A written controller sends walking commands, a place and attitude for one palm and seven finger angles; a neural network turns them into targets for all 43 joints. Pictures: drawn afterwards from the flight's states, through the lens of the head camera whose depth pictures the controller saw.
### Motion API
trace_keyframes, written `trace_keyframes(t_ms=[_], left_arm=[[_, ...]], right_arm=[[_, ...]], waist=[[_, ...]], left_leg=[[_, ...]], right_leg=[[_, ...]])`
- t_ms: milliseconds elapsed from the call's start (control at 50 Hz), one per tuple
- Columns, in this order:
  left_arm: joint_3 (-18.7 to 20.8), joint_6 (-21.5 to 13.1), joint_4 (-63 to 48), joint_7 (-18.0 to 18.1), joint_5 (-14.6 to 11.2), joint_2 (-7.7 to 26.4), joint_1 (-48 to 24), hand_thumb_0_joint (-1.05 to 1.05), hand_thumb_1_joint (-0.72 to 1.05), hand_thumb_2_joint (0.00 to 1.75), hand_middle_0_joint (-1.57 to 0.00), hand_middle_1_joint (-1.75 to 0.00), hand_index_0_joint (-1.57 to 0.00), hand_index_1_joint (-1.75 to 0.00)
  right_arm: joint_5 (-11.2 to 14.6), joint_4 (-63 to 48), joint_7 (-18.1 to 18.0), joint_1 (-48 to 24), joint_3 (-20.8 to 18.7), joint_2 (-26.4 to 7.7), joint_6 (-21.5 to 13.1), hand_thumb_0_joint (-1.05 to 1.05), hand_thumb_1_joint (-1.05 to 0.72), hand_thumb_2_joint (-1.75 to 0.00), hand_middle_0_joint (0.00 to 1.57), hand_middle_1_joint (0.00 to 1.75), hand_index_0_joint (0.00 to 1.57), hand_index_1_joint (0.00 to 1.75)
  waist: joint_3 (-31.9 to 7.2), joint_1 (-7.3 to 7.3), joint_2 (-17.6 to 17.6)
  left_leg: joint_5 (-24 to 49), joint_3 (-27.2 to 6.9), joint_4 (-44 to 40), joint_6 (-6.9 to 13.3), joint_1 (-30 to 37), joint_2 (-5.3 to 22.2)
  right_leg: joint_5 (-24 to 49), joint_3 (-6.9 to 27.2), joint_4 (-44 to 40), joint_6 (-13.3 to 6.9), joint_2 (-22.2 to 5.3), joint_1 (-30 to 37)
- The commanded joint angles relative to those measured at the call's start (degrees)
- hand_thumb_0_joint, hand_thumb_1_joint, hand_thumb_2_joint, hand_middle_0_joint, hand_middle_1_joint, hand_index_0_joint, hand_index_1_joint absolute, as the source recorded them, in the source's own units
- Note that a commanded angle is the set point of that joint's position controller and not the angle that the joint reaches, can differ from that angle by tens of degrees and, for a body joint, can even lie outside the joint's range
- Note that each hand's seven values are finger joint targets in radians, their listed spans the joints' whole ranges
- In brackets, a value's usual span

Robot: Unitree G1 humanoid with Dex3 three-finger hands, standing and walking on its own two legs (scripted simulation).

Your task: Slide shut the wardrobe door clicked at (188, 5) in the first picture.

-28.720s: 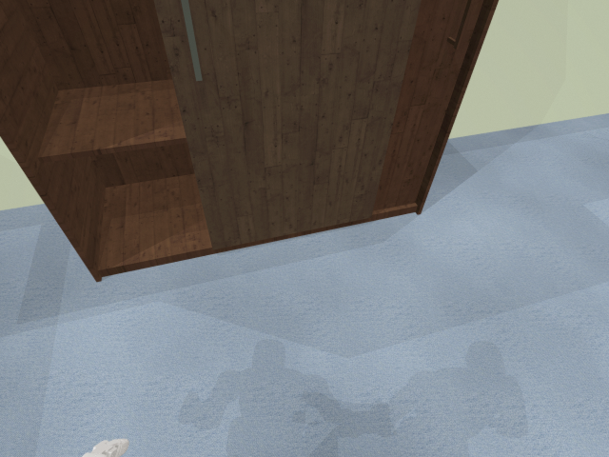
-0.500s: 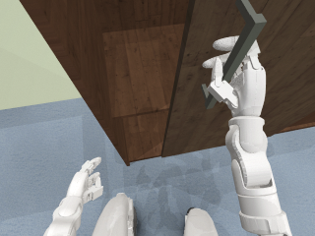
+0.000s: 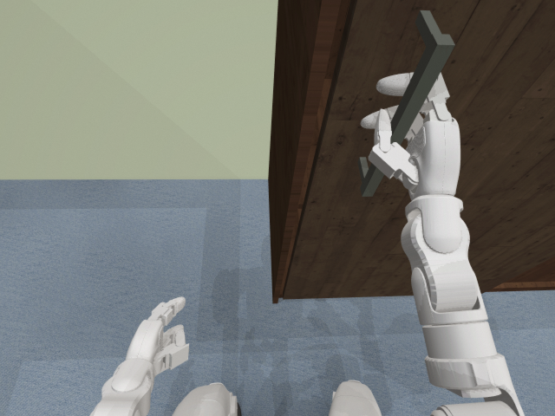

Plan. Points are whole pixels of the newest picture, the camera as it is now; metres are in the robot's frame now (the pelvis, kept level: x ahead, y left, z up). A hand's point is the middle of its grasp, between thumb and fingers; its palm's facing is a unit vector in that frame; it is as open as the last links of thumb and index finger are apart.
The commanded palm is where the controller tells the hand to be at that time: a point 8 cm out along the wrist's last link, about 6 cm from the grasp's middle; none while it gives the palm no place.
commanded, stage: step sideways, sliding the door along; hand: right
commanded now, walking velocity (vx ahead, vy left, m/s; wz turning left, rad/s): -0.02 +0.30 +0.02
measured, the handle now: (391, 122) +0.43 -0.13 +0.17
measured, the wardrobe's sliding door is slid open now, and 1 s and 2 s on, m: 0.01 0.00 0.00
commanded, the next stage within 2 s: stop walking and hold the door there in 0.54 s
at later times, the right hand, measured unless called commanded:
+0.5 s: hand (357, 143) +0.38 -0.08 +0.18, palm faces +0.31 +0.95 -0.04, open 6.1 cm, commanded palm +0.35 -0.05 +0.18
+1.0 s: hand (363, 145) +0.39 -0.09 +0.17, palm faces +0.45 +0.86 -0.24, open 5.8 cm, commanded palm +0.34 -0.12 +0.17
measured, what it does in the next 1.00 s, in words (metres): steps to the left: right foot, then left foot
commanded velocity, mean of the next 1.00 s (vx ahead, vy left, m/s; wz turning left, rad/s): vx -0.06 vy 0.12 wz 0.03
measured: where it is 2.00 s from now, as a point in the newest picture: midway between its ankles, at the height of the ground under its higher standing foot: outside the picture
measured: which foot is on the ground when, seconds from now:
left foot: down 0.00-0.12, up 0.14-0.30, down 0.32-0.48, up 0.50-0.68, down 0.70-1.00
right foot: up 0.00-0.10, down 0.12-0.34, up 0.36-0.44, down 0.46-0.72, up 0.74-0.86, down 0.88-1.00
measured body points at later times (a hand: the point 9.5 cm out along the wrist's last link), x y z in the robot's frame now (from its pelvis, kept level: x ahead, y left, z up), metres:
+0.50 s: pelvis -0.01 +0.12 +0.01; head +0.03 +0.11 +0.46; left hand +0.16 +0.34 -0.10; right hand +0.36 -0.13 +0.18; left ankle +0.00 +0.21 -0.70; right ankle -0.02 -0.05 -0.72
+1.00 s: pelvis +0.01 +0.18 +0.02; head +0.03 +0.18 +0.47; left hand +0.16 +0.46 -0.06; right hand +0.36 -0.14 +0.19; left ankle +0.05 +0.31 -0.71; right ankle +0.02 +0.06 -0.71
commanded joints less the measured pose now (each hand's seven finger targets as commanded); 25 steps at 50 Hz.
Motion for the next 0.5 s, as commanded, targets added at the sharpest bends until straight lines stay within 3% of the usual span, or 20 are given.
trace_keyframes(t_ms=[0, 40, 60, 80, 100, 120, 160, 220, 240, 260, 280, 320, 340, 360, 380, 400, 420, 440, 460, 480], left_arm=[[2.89, -3.2, -5.88, 2.18, 0.98, 5.5, -2.1, 0.0, 0.9, 0.9, -0.2, -0.3, -0.2, -0.3], [1.62, -3.46, -5.02, 3.03, 1.54, 4.09, -1.84, 0.0, 0.9, 0.9, -0.2, -0.3, -0.2, -0.3], [1.35, -3.09, -4.57, 3.3, 1.26, 4.89, -1.95, 0.0, 0.9, 0.9, -0.2, -0.3, -0.2, -0.3], [2.01, -2.96, -5.6, 3.4, 1.39, 5.79, -1.64, 0.0, 0.9, 0.9, -0.2, -0.3, -0.2, -0.3], [3.38, -2.92, -7.2, 2.82, 1.9, 7.9, -2.55, 0.0, 0.9, 0.9, -0.2, -0.3, -0.2, -0.3], [2.48, -2.8, -7.82, 1.66, 1.88, 7.15, -2.86, 0.0, 0.9, 0.9, -0.2, -0.3, -0.2, -0.3], [1.45, -2.52, -7.88, 1.2, 1.41, 5.81, -3.86, 0.0, 0.9, 0.9, -0.2, -0.3, -0.2, -0.3], [1.67, -3.09, -7.94, -0.23, 0.29, 7.14, -0.13, 0.0, 0.9, 0.9, -0.2, -0.3, -0.2, -0.3], [1.65, -2.89, -8.01, -0.07, -0.1, 7.46, 0.47, 0.0, 0.9, 0.9, -0.2, -0.3, -0.2, -0.3], [0.99, -2.59, -8.43, 0.43, -0.88, 6.88, 0.46, 0.0, 0.9, 0.9, -0.2, -0.3, -0.2, -0.3], [1.04, -2.5, -7.89, 0.79, -1.32, 6.75, 1.23, 0.0, 0.9, 0.9, -0.2, -0.3, -0.2, -0.3], [0.69, -2.82, -7.15, 1.98, -1.25, 4.02, -0.25, 0.0, 0.9, 0.9, -0.2, -0.3, -0.2, -0.3], [2.17, -3.08, -3.79, 2.39, -0.52, 6.42, 2.46, 0.0, 0.9, 0.9, -0.2, -0.3, -0.2, -0.3], [2.7, -3.22, -3.23, 2.47, -0.06, 8.2, 2.67, 0.0, 0.9, 0.9, -0.2, -0.3, -0.2, -0.3], [2.01, -3.66, -2.98, 2.56, 0.35, 7.03, 2.93, 0.0, 0.9, 0.9, -0.2, -0.3, -0.2, -0.3], [1.41, -3.97, -3.02, 2.99, 0.46, 6.02, 2.77, 0.0, 0.9, 0.9, -0.2, -0.3, -0.2, -0.3], [1.53, -3.95, -3.01, 3.39, 0.45, 6.21, 3.27, 0.0, 0.9, 0.9, -0.2, -0.3, -0.2, -0.3], [2.78, -3.85, -4.54, 3.41, 0.91, 8.89, 2.73, 0.0, 0.9, 0.9, -0.2, -0.3, -0.2, -0.3], [3.07, -3.24, -5.66, 2.35, 1.24, 9.52, 2.12, 0.0, 0.9, 0.9, -0.2, -0.3, -0.2, -0.3], [2.11, -3.03, -6.24, 0.98, 1.05, 8.73, 1.85, 0.0, 0.9, 0.9, -0.2, -0.3, -0.2, -0.3]], right_arm=[[-1.67, -15.34, 4.21, -23.39, 6.48, -4.12, -5.96, 0.0, -0.9, -0.9, 0.45, 1.4, 0.45, 1.4], [-0.57, -19.72, 3.83, -27.24, 6.98, -2.84, -6.74, 0.0, -0.9, -0.9, 0.45, 1.4, 0.45, 1.4], [-0.05, -19.49, 3.48, -28.43, 7.59, -2.52, -6.85, 0.0, -0.9, -0.9, 0.45, 1.4, 0.45, 1.4], [0.94, -19.3, 3.85, -27.59, 8.94, -0.89, -7.29, 0.0, -0.9, -0.9, 0.45, 1.4, 0.45, 1.4], [1.47, -19.02, 4.47, -26.9, 9.21, 0.35, -7.4, 0.0, -0.9, -0.9, 0.45, 1.4, 0.45, 1.4], [1.01, -16.37, 5.24, -26.28, 9.5, 1.98, -7.03, 0.0, -0.9, -0.9, 0.45, 1.4, 0.45, 1.4], [1.21, -13.96, 6.42, -28.93, 13.72, 6.2, -5.81, 0.0, -0.9, -0.9, 0.45, 1.4, 0.45, 1.4], [1.11, -9.25, 5.88, -34.32, 15.57, 8.56, -5.03, 0.0, -0.9, -0.9, 0.45, 1.4, 0.45, 1.4], [1.04, -7.8, 5.72, -35.24, 14.88, 7.78, -4.52, 0.0, -0.9, -0.9, 0.45, 1.4, 0.45, 1.4], [1.16, -6.96, 5.62, -35.86, 14.54, 6.92, -3.79, 0.0, -0.9, -0.9, 0.45, 1.4, 0.45, 1.4], [1.06, -5.29, 5.33, -35.92, 13.6, 5.87, -3.4, 0.0, -0.9, -0.9, 0.45, 1.4, 0.45, 1.4], [1.55, -4.81, 4.2, -37.71, 11.11, 1.81, -2.51, 0.0, -0.9, -0.9, 0.45, 1.4, 0.45, 1.4], [1.93, 0.91, 3.9, -32.67, 9.56, 1.02, -2.3, 0.0, -0.9, -0.9, 0.45, 1.4, 0.45, 1.4], [2.14, -0.83, 3.66, -32.68, 8.72, -0.38, -2.26, 0.0, -0.9, -0.9, 0.45, 1.4, 0.45, 1.4], [2.34, -5.12, 3.56, -35.22, 8.84, -0.1, -3.0, 0.0, -0.9, -0.9, 0.45, 1.4, 0.45, 1.4], [2.41, -8.35, 3.54, -37.6, 9.86, 0.83, -4.27, 0.0, -0.9, -0.9, 0.45, 1.4, 0.45, 1.4], [2.69, -9.45, 3.59, -36.83, 10.63, 1.39, -5.19, 0.0, -0.9, -0.9, 0.45, 1.4, 0.45, 1.4], [3.31, -10.67, 4.03, -33.92, 10.74, 1.43, -5.97, 0.0, -0.9, -0.9, 0.45, 1.4, 0.45, 1.4], [3.2, -9.7, 4.43, -31.81, 10.69, 1.86, -6.22, 0.0, -0.9, -0.9, 0.45, 1.4, 0.45, 1.4], [2.89, -6.32, 5.05, -29.03, 9.57, 2.47, -5.64, 0.0, -0.9, -0.9, 0.45, 1.4, 0.45, 1.4]], waist=[[-31.14, 4.79, 22.48], [-34.79, 5.78, 16.61], [-34.68, 7.05, 11.48], [-36.52, 7.23, 4.59], [-36.3, 5.32, -8.3], [-37.38, 4.27, -6.88], [-31.68, 3.91, -10.93], [-32.37, 5.0, -11.03], [-33.65, 5.09, -8.07], [-33.55, 5.14, -1.92], [-32.93, 5.35, 4.02], [-29.83, 6.67, 20.58], [-28.16, 5.94, 19.24], [-28.21, 5.44, 16.63], [-30.14, 5.76, 12.94], [-32.61, 6.48, 10.24], [-35.71, 7.12, 6.58], [-36.02, 6.25, -4.38], [-33.54, 4.88, -12.43], [-33.06, 3.98, -8.76]], left_leg=[[59.89, -18.87, -10.08, 7.73, 15.65, 14.89], [59.16, -14.34, -3.33, 6.06, 19.2, 13.27], [52.54, -11.07, 2.0, 4.24, 15.03, 11.9], [39.97, -6.52, 8.36, 0.87, 6.15, 8.02], [10.32, -4.54, 14.0, -2.15, -9.93, 3.38], [-7.79, -8.36, 19.21, -2.64, -12.06, 1.9], [-7.68, -9.14, 16.89, -2.1, -11.15, 4.03], [-3.1, -3.88, 2.96, -1.23, 0.18, 2.18], [2.39, -2.2, -1.75, -1.51, 4.22, 1.6], [8.47, -1.2, -7.52, -2.11, 7.47, 1.28], [14.37, -2.91, -13.35, -1.6, 7.89, 3.08], [23.93, -17.73, -19.36, 3.13, 4.85, 13.81], [25.42, -19.81, -18.88, 5.75, 4.75, 14.46], [33.46, -21.56, -16.81, 7.01, 8.02, 14.35], [44.8, -19.31, -11.87, 7.27, 11.94, 14.33], [50.31, -15.22, -5.56, 5.8, 13.83, 13.51], [49.1, -9.81, 2.79, 2.84, 12.26, 11.34], [33.15, -5.07, 9.3, -1.61, 0.59, 5.89], [-1.85, -5.17, 14.31, -2.62, -13.19, 3.97], [-9.04, -8.5, 18.2, -2.5, -13.39, 2.3]], right_leg=[[-10.97, -0.78, 10.2, -3.79, 11.0, -4.28], [-1.86, -2.7, -7.5, -3.74, 10.6, -0.4], [10.7, -4.46, -18.49, -3.8, 9.22, 6.96], [29.19, 0.35, -21.21, -6.03, 3.18, 18.35], [51.68, 13.78, -16.9, -12.23, -9.29, 28.91], [49.1, 17.09, -17.43, -16.26, -14.03, 29.37], [38.1, 9.79, -16.33, -16.4, -11.26, 21.09], [28.82, 0.01, -10.28, -10.75, -5.69, 15.53], [21.86, -0.66, -7.25, -9.36, -3.44, 13.67], [13.67, -0.91, -5.48, -8.1, -0.71, 11.53], [6.73, -3.17, -1.0, -6.39, 3.81, 10.07], [-8.95, -3.83, 6.84, -3.59, 12.35, 0.85], [-8.46, -1.91, 10.95, -3.51, 13.37, -0.77], [-8.15, -0.34, 11.14, -3.68, 12.82, -2.4], [-7.15, -0.8, 4.08, -4.08, 12.33, -1.91], [0.51, -2.27, -7.35, -4.54, 10.99, 2.69], [18.89, -2.43, -17.71, -5.52, 7.86, 12.03], [47.14, 7.88, -17.33, -9.51, -2.2, 23.98], [66.74, 16.4, -15.35, -13.56, -11.41, 32.26], [56.92, 15.19, -16.31, -15.47, -11.78, 30.08]])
